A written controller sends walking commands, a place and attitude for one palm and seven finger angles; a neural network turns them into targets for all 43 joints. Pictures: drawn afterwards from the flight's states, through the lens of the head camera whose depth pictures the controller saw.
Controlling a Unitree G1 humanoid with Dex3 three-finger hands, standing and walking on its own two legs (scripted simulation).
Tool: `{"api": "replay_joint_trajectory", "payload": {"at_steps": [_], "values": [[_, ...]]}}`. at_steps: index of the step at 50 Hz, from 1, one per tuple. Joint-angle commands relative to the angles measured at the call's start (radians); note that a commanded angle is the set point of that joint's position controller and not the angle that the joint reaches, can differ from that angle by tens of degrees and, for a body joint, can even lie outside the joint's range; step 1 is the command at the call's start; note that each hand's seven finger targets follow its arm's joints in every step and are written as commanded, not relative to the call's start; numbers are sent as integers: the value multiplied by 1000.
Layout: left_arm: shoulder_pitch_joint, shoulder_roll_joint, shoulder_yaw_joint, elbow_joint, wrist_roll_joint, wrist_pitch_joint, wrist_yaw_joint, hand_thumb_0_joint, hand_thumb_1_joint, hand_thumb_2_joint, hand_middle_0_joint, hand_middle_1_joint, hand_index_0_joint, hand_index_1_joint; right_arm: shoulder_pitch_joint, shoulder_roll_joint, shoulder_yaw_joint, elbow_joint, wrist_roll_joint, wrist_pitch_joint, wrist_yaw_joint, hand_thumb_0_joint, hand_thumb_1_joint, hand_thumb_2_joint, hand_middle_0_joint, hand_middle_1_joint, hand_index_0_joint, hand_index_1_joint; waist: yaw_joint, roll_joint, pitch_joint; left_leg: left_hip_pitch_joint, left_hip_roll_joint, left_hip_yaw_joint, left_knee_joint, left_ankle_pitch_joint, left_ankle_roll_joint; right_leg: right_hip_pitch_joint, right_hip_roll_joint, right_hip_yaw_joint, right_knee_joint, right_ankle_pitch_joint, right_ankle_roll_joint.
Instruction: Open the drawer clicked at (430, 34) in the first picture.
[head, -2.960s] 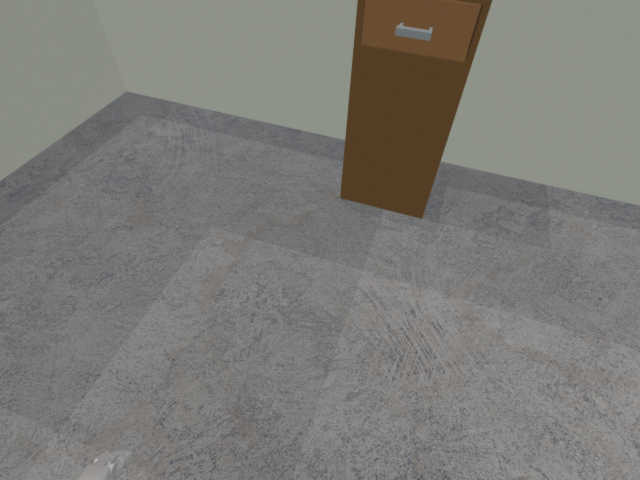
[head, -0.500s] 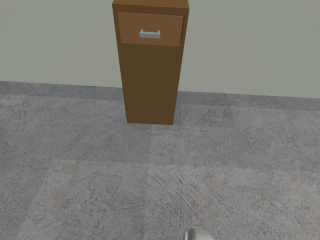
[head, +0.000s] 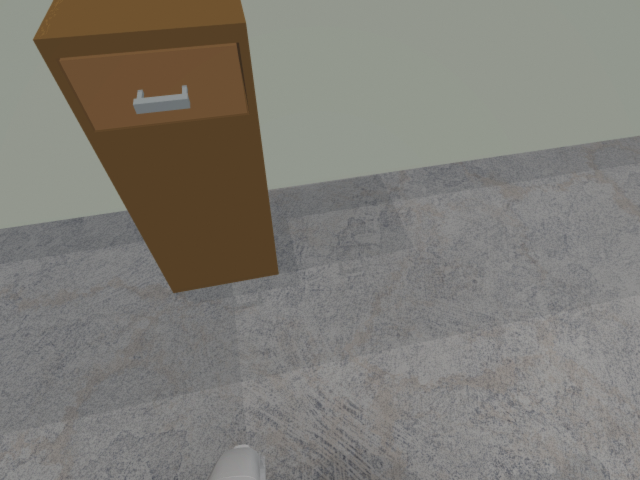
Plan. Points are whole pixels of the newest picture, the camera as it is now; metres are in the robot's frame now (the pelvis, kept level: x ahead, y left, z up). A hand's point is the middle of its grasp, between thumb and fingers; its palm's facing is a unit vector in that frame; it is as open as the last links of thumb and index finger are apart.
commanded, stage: turn to face it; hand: left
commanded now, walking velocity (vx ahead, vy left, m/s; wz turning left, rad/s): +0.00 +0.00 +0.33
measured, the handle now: (162, 97) +0.82 +0.36 +0.02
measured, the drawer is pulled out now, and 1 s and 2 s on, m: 0.00 0.00 0.00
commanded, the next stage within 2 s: take the last steps up to it in 0.56 s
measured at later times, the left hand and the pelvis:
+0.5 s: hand out of the picture +0.10 +0.24 -0.18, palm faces +0.16 -0.97 -0.17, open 7.4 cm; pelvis +0.09 +0.06 +0.00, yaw +7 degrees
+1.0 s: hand out of the picture +0.03 +0.20 -0.19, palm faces +0.34 -0.93 -0.13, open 7.4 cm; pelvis +0.12 +0.06 -0.01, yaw +15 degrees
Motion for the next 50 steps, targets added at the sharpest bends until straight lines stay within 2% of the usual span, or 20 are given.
{"api": "replay_joint_trajectory", "payload": {"at_steps": [1,4,6,7,8,9,10,12,17,27,30,32,33,35,38,43,46,48,49,50], "values": [[47,117,15,-22,-2,-19,13,0,900,900,-200,-300,-200,-300,102,-20,5,5,6,3,1,0,-900,-900,200,300,200,300,10,-143,-91,122,-34,40,-223,54,-7,35,-239,102,-147,407,-103],[68,115,9,-2,-4,-10,20,0,900,900,-200,-300,-200,-300,53,-19,11,4,11,-9,-1,0,-900,-900,200,300,200,300,34,-145,-72,207,-61,36,-372,96,6,52,-255,94,-114,380,-76],[78,93,3,12,-10,3,27,0,900,900,-200,-300,-200,-300,105,-38,11,35,8,-18,-5,0,-900,-900,200,300,200,300,16,-81,-82,351,-71,25,-543,251,14,41,-220,60,-24,291,-27],[108,68,-2,18,-10,10,29,0,900,900,-200,-300,-200,-300,160,-85,3,51,7,-27,-6,0,-900,-900,200,300,200,300,11,65,-119,441,-18,-51,-586,448,32,15,-171,26,87,158,13],[155,32,-10,19,-19,15,31,0,900,900,-200,-300,-200,-300,181,-147,-3,51,-1,-28,-12,0,-900,-900,200,300,200,300,22,226,-145,510,130,-203,-612,668,114,-66,-101,-31,190,-98,65],[170,21,-18,22,-19,23,33,0,900,900,-200,-300,-200,-300,159,-162,-2,53,1,-15,-16,0,-900,-900,200,300,200,300,34,291,-120,469,215,-278,-688,690,191,-89,-70,-32,307,-383,89],[144,27,-20,29,-15,28,37,0,900,900,-200,-300,-200,-300,140,-138,7,62,-1,-11,-30,0,-900,-900,200,300,200,300,27,295,-97,450,201,-317,-740,656,212,-116,-78,11,396,-412,94],[87,49,-13,29,-7,36,33,0,900,900,-200,-300,-200,-300,101,-111,10,47,0,-6,-36,0,-900,-900,200,300,200,300,28,211,-35,377,165,-291,-742,627,216,-139,-116,42,470,-356,90],[79,26,-10,32,-7,50,26,0,900,900,-200,-300,-200,-300,50,-135,-5,24,6,1,-35,0,-900,-900,200,300,200,300,33,62,-112,420,109,-215,-751,481,219,-143,-120,46,453,-246,108],[64,24,-3,6,-6,64,36,0,900,900,-200,-300,-200,-300,38,-150,-29,22,2,29,-25,0,-900,-900,200,300,200,300,25,106,-78,327,82,-278,-760,266,221,-56,-90,29,239,-194,103],[134,36,-1,23,-8,51,42,0,900,900,-200,-300,-200,-300,18,-137,-31,14,13,32,-20,0,-900,-900,200,300,200,300,62,53,-100,241,21,-239,-674,189,159,116,-100,31,-27,4,99],[117,147,14,7,5,38,50,0,900,900,-200,-300,-200,-300,22,-48,-17,-10,23,38,-8,0,-900,-900,200,300,200,300,48,-251,-73,85,-155,-48,-465,-40,50,163,-366,293,-187,31,4],[104,175,16,-15,1,38,47,0,900,900,-200,-300,-200,-300,-9,-62,-20,-28,15,45,-8,0,-900,-900,200,300,200,300,64,-271,-51,116,-161,-36,-329,-188,40,53,-461,348,-226,59,-85],[48,132,12,-24,0,34,45,0,900,900,-200,-300,-200,-300,9,-64,-30,0,2,65,-2,0,-900,-900,200,300,200,300,41,-239,4,106,-125,-62,-138,-167,38,-41,-394,285,-284,-169,-82],[82,93,3,-4,2,19,36,0,900,900,-200,-300,-200,-300,46,-47,-24,21,-4,49,9,0,-900,-900,200,300,200,300,34,-171,37,48,-98,-24,-87,-88,35,33,-335,182,-262,-140,-47],[201,114,10,47,13,2,26,0,900,900,-200,-300,-200,-300,-29,-25,-18,-8,-1,24,18,0,-900,-900,200,300,200,300,89,-183,50,58,-84,31,-271,-143,37,103,-355,178,-259,-187,-79],[192,119,13,62,8,5,20,0,900,900,-200,-300,-200,-300,13,-10,-11,1,1,11,15,0,-900,-900,200,300,200,300,64,-165,35,216,-107,71,-446,-95,44,40,-320,144,-218,-195,-65],[161,103,12,61,-3,9,14,0,900,900,-200,-300,-200,-300,127,-24,-11,43,3,-3,6,0,-900,-900,200,300,200,300,12,-88,-10,448,-120,96,-607,-4,44,-74,-253,66,-118,-241,-16],[148,65,4,51,-8,11,9,0,900,900,-200,-300,-200,-300,205,-82,-21,72,1,-11,-3,0,-900,-900,200,300,200,300,-23,66,-41,584,-23,-40,-675,-66,69,-188,-198,14,26,-247,23],[123,13,-6,23,-10,11,1,0,900,900,-200,-300,-200,-300,294,-168,-44,93,-6,-15,-11,0,-900,-900,200,300,200,300,-58,284,-54,655,184,-316,-798,-181,150,-336,-105,-93,271,-270,69]]}}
